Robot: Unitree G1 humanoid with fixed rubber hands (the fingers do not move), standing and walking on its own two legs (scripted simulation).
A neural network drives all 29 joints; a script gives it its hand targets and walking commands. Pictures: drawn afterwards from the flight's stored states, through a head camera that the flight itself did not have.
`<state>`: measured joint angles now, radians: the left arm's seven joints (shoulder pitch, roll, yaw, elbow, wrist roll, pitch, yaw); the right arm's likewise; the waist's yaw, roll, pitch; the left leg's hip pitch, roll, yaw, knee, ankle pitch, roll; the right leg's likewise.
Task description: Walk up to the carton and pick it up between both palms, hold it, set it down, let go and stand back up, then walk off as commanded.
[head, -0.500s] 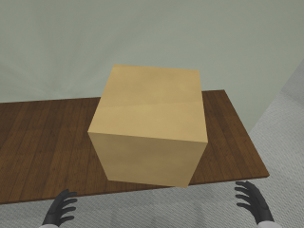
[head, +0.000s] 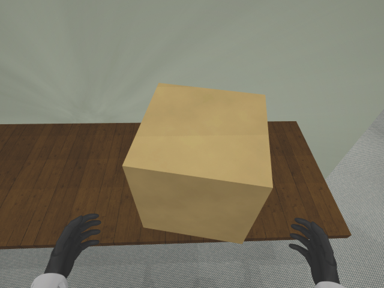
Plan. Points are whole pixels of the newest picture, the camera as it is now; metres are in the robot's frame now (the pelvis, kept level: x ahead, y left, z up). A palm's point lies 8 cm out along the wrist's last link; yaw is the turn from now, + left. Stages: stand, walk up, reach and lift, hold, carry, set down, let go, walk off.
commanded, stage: reach and lift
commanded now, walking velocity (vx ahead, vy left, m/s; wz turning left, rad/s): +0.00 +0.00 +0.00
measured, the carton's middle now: (201, 164) +0.37 +0.02 +0.02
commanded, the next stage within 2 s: none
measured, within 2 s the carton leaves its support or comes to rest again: neither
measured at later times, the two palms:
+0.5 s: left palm (64, 234) +0.19 +0.26 +0.05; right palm (318, 235) +0.21 -0.20 +0.05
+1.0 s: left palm (72, 175) +0.28 +0.26 +0.10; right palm (324, 193) +0.26 -0.21 +0.10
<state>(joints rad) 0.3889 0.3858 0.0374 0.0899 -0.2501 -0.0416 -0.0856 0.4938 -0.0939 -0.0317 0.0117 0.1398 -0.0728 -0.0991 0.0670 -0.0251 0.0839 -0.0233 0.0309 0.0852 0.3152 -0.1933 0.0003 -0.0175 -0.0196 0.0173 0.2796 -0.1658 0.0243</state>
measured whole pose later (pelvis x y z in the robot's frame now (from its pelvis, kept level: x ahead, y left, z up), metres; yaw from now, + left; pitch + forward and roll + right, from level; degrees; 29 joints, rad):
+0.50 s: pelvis +0.01 +0.00 +0.00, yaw +1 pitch -5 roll -1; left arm 0.31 0.41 0.05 -0.05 -0.32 0.02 -0.10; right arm 0.39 -0.11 -0.03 -0.14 0.20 0.04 -0.16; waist 0.06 -0.01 0.08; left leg -0.04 0.03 0.05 0.34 -0.21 0.00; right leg 0.00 -0.01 0.02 0.27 -0.18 0.02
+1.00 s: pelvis +0.01 +0.00 +0.00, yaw +1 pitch -5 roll -1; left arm -0.03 0.41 0.16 -0.05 -0.28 0.39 -0.13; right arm 0.11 -0.21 -0.05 -0.22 0.31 0.35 -0.21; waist 0.02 -0.01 0.06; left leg -0.02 0.03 0.06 0.31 -0.20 -0.01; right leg 0.00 0.00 0.04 0.26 -0.17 0.02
